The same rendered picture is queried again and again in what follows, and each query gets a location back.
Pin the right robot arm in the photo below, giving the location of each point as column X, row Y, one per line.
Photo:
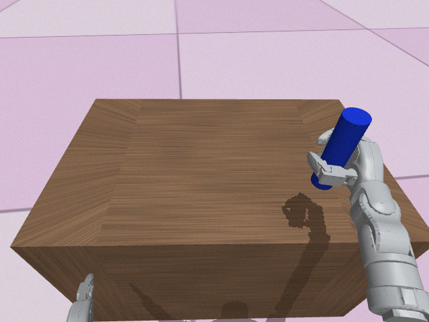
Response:
column 395, row 289

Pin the left robot hand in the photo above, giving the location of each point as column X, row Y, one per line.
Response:
column 82, row 309

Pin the right robot hand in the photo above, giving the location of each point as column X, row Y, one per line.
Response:
column 365, row 164

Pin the can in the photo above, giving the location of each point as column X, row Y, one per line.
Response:
column 349, row 130

